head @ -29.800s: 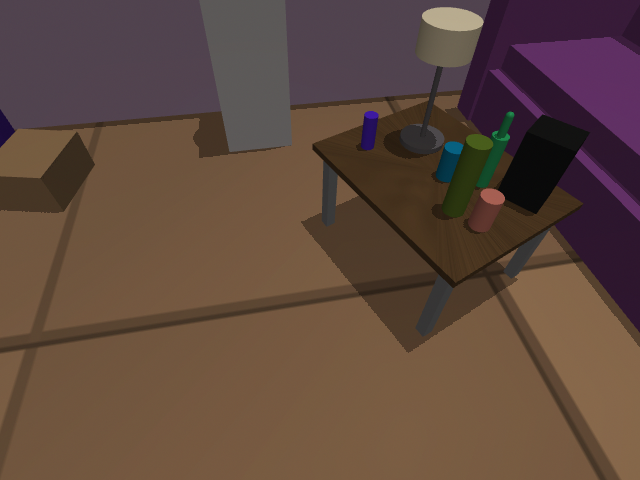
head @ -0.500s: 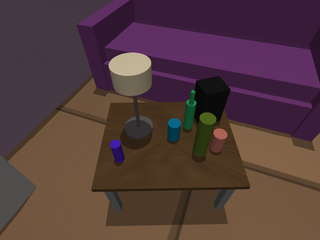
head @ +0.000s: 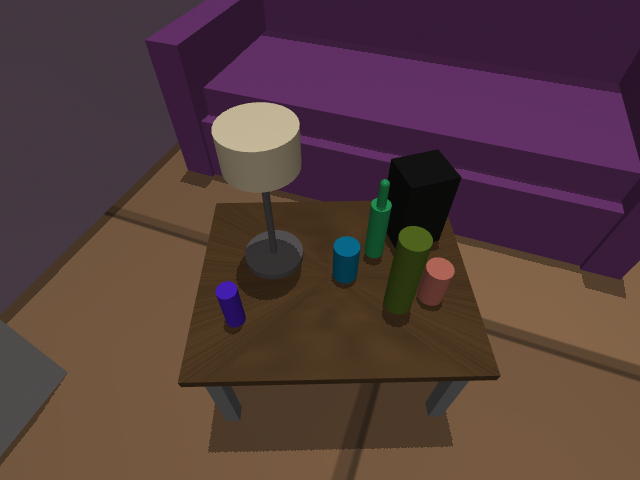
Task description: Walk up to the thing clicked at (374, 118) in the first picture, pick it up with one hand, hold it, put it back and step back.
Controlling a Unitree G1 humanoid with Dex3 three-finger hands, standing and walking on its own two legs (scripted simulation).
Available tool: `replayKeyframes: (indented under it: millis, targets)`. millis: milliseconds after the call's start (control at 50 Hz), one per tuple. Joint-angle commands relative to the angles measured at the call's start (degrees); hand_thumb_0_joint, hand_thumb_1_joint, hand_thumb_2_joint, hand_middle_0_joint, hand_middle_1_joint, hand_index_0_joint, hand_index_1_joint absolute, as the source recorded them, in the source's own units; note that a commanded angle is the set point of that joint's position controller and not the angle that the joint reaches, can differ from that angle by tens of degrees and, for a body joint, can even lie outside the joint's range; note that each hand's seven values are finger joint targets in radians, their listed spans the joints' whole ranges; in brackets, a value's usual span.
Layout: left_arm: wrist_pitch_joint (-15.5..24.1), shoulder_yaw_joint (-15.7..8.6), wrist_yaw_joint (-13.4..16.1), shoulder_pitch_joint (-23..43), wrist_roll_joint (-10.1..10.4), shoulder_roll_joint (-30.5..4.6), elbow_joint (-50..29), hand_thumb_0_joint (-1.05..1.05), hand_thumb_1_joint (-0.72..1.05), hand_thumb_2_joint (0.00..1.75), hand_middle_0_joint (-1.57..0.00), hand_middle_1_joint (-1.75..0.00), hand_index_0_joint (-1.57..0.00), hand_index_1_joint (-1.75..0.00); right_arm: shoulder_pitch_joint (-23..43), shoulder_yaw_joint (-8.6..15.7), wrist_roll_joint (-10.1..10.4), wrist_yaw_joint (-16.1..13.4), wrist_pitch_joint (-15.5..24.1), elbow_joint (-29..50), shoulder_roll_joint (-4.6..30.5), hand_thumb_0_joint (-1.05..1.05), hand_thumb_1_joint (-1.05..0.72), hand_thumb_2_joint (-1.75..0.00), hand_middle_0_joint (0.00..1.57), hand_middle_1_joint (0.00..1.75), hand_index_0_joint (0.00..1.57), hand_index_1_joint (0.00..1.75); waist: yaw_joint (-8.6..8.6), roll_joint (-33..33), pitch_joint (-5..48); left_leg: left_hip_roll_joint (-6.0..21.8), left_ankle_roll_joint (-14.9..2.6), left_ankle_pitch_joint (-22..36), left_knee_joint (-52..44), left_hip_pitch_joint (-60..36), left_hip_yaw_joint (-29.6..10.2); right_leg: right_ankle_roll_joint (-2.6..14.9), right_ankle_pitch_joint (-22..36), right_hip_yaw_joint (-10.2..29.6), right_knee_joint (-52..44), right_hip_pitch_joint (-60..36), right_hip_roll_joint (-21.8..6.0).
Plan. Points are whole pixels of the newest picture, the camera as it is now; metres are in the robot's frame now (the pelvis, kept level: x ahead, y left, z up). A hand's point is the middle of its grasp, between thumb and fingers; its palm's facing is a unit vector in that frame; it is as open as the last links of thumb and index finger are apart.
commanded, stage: stand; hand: left
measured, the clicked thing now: (231, 305) +0.52 +0.22 -0.31
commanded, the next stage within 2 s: none
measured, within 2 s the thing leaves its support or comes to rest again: neither
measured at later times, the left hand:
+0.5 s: hand out of the picture +0.07 +0.25 -0.15, palm faces -0.01 -0.93 -0.37, open 8.3 cm
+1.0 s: hand out of the picture +0.06 +0.24 -0.15, palm faces -0.01 -0.93 -0.36, open 7.4 cm
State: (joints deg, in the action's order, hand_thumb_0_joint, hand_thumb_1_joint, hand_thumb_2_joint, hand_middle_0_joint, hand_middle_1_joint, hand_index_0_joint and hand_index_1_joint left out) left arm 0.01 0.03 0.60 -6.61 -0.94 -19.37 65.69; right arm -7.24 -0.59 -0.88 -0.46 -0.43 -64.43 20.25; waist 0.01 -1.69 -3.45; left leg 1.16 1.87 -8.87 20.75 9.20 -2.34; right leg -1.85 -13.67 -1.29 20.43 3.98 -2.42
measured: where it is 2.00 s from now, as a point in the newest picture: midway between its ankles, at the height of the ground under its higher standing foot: outside the picture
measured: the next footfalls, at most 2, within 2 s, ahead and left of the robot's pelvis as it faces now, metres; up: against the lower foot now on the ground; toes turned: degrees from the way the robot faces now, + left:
none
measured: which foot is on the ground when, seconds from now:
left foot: down 0.00-1.00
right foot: down 0.00-1.00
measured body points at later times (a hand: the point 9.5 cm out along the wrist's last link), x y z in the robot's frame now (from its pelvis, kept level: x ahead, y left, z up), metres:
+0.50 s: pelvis +0.01 -0.01 +0.00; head +0.02 -0.02 +0.45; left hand +0.08 +0.30 -0.13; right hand +0.08 -0.31 -0.14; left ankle +0.03 +0.14 -0.75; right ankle -0.03 -0.14 -0.75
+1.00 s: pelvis +0.00 -0.01 +0.00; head +0.01 -0.02 +0.45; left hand +0.07 +0.29 -0.13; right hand +0.07 -0.31 -0.14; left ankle +0.03 +0.14 -0.75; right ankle -0.03 -0.14 -0.75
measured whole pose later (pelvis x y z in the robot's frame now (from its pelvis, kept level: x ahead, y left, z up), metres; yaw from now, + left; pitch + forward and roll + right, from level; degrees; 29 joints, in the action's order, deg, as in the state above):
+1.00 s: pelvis +0.00 -0.01 +0.00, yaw +0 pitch -3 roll +0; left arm 0.1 -0.6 0.0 -7.1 -0.9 -19.6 65.0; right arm -7.2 -0.4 -0.9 -0.1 -0.2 -64.7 20.3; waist -0.1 -1.5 -3.4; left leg 2.3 2.9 -8.5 19.9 8.4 -3.2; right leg -0.7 -13.5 -2.1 19.5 2.9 -1.2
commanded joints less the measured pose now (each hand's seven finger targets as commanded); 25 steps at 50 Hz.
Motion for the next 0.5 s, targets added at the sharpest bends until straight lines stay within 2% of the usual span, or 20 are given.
replayKeyframes:
  millis: [0,20,80,120,180,200,260,320,360,480]
  targets:
    - [1.14,-2.59,0.91,1.47,0.03,-12.47,-2.63,0.0,-0.39,0.22,-0.2,-0.21,-0.2,-0.21,2.02,2.32,0.31,-0.75,1.05,3.24,11.13,0.0,-0.9,-0.9,0.2,0.3,0.2,0.3,-0.1,1.64,4.16,5.27,-1.99,8.14,-2.49,-2.88,-4.01,1.86,9.05,3.76,-4.37,1.58,-5.15]
    - [1.19,-2.67,0.91,1.7,-0.04,-12.62,-2.94,0.0,-0.31,0.3,-0.2,-0.29,-0.2,-0.29,2.02,2.31,0.26,-0.74,1.13,3.3,11.11,0.0,-0.9,-0.9,0.2,0.3,0.2,0.3,-0.08,1.85,4.95,5.35,-2.09,10.22,-2.16,-2.95,-3.7,1.94,11.11,3.59,-3.9,0.85,-5.2]
    - [1.02,-2.68,0.81,1.94,0.11,-12.16,-2.86,0.0,-0.07,0.54,-0.2,-0.3,-0.2,-0.3,2.17,2.25,0.22,-0.77,1.19,2.99,11.52,0.0,-0.9,-0.9,0.2,0.3,0.2,0.3,-0.01,0.89,4.41,5.38,-1.86,9.66,-2.76,-2.19,-3.75,1.83,10.08,3.49,-3.86,0.38,-4.95]
    - [1.02,-2.74,0.77,1.58,0.12,-12.3,-2.83,0.0,0.09,0.7,-0.2,-0.3,-0.2,-0.3,2.0,2.27,0.18,-0.85,1.27,2.94,11.51,0.0,-0.9,-0.9,0.2,0.3,0.2,0.3,0.13,1.27,5.34,5.67,-1.91,12.4,-2.49,-2.76,-3.78,1.92,11.9,3.33,-3.5,-0.3,-5.14]
    - [1.02,-2.74,0.77,1.52,0.06,-12.49,-2.79,0.0,0.33,0.9,-0.2,-0.3,-0.2,-0.3,2.8,2.25,0.25,-0.83,1.22,3.02,11.3,0.0,-0.9,-0.9,0.2,0.3,0.2,0.3,0.22,1.28,4.95,5.45,-1.96,11.04,-2.23,-3.36,-3.65,1.95,11.45,3.29,-4.21,0.77,-5.18]
    - [1.09,-2.83,0.83,1.84,0.14,-12.74,-2.92,0.0,0.41,0.9,-0.2,-0.3,-0.2,-0.3,2.43,2.33,0.29,-0.8,1.26,3.05,11.33,0.0,-0.9,-0.9,0.2,0.3,0.2,0.3,-0.03,1.7,5.67,5.63,-1.95,12.88,-1.97,-3.9,-3.63,1.99,13.2,3.47,-3.77,0.0,-5.42]
    - [1.07,-2.74,0.75,1.78,0.08,-12.39,-2.8,0.0,0.65,0.9,-0.2,-0.3,-0.2,-0.3,2.58,2.37,0.24,-0.74,1.14,2.8,11.58,0.0,-0.9,-0.9,0.2,0.3,0.2,0.3,-0.22,2.01,4.48,5.41,-1.85,9.4,-2.37,-3.26,-3.56,1.88,10.28,3.42,-4.66,1.06,-5.16]
    - [1.15,-2.82,0.7,1.87,0.13,-12.51,-3.09,0.0,0.89,0.9,-0.2,-0.3,-0.2,-0.3,2.89,2.45,0.2,-0.67,1.19,2.92,11.53,0.0,-0.9,-0.9,0.2,0.3,0.2,0.3,0.04,1.83,4.96,5.65,-1.91,11.52,-2.11,-3.84,-3.61,2.17,11.9,3.48,-4.38,0.66,-5.38]
    - [1.26,-2.91,0.76,1.73,0.15,-12.66,-3.18,0.0,0.9,0.9,-0.2,-0.3,-0.2,-0.3,2.77,2.39,0.22,-0.68,1.22,3.0,11.43,0.0,-0.9,-0.9,0.2,0.3,0.2,0.3,0.02,1.67,5.15,5.56,-1.91,12.35,-2.19,-3.47,-3.56,2.09,12.92,3.33,-4.3,0.09,-5.32]
    - [1.1,-3.04,0.54,1.95,0.09,-12.41,-3.24,0.0,0.9,0.9,-0.2,-0.3,-0.2,-0.3,2.75,2.44,0.23,-0.61,1.29,2.94,11.63,0.0,-0.9,-0.9,0.2,0.3,0.2,0.3,-0.02,1.13,3.94,5.45,-1.76,8.64,-2.93,-2.28,-3.57,2.3,9.06,3.43,-4.74,0.46,-5.11]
